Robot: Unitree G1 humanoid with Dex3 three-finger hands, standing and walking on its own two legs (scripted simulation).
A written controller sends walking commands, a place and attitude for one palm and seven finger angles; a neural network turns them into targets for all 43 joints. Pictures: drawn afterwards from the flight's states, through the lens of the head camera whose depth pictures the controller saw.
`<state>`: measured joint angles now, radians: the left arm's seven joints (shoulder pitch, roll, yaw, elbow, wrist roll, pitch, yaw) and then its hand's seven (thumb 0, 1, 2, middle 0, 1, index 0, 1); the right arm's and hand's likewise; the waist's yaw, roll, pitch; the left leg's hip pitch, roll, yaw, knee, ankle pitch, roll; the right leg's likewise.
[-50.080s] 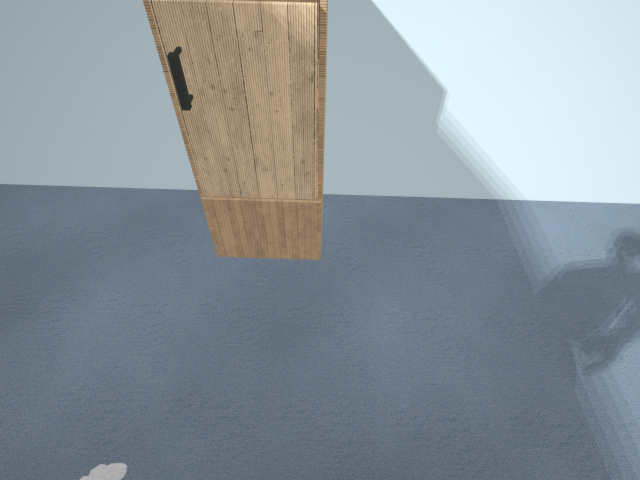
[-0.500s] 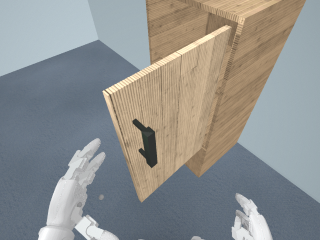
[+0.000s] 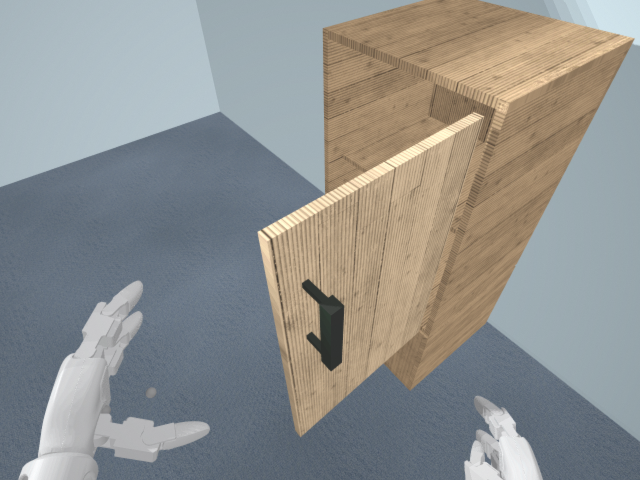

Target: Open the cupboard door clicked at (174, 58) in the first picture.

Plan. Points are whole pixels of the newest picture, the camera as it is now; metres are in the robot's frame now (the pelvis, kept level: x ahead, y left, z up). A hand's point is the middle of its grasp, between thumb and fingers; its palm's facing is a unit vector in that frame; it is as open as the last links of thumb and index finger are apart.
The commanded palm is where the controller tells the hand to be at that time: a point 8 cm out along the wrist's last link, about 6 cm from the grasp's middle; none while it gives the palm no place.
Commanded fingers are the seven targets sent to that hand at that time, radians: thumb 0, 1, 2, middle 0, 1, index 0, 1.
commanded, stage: draw the hand back to the body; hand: left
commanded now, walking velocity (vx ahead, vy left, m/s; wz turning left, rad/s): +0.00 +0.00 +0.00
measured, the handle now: (321, 325) +0.31 +0.04 +0.03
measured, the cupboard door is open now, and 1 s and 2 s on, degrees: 92 92 92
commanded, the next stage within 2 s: step back with the hand held close in 0.84 s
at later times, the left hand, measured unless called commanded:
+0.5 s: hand (41, 330) +0.19 +0.27 +0.19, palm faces +0.45 -0.79 -0.41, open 8.7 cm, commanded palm +0.14 +0.30 +0.19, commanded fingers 0.00 0.90 0.90 -0.20 -0.30 -0.20 -0.30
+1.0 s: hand (62, 343) +0.18 +0.24 +0.18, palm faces +0.45 -0.80 -0.40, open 7.4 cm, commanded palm +0.14 +0.28 +0.20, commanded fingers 0.00 0.90 0.90 -0.20 -0.30 -0.20 -0.30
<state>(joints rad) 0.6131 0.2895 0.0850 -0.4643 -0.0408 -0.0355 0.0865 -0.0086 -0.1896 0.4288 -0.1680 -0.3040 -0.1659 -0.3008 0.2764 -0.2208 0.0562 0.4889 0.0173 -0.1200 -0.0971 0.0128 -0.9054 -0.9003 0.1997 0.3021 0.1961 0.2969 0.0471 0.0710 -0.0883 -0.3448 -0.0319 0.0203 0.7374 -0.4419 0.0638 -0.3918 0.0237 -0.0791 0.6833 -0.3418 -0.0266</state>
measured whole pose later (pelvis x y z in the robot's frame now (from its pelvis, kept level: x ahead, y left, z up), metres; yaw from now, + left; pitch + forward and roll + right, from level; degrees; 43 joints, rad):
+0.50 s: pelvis +0.00 +0.00 +0.02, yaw -1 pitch -4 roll -1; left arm 0.47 0.36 0.34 -0.42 -0.05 -0.07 0.12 0.01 0.66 0.80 -0.20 -0.30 -0.20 -0.30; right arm 0.21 -0.23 0.04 0.61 0.00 -0.11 -0.07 0.01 -0.90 -0.90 0.20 0.30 0.20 0.30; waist 0.07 0.07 0.00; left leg -0.08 -0.04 0.04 0.45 -0.31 0.07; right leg -0.14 0.02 -0.05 0.42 -0.22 -0.02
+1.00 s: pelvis -0.01 -0.02 +0.03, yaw -1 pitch -5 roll -1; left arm 0.45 0.33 0.33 -0.37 -0.06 -0.10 0.11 0.02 0.89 0.89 -0.21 -0.31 -0.21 -0.30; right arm 0.20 -0.23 0.03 0.65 0.01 -0.11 -0.07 0.01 -0.91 -0.90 0.20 0.30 0.20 0.30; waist 0.07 0.08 0.02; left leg -0.06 -0.02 0.03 0.43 -0.28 0.04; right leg -0.11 0.05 -0.05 0.38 -0.18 -0.05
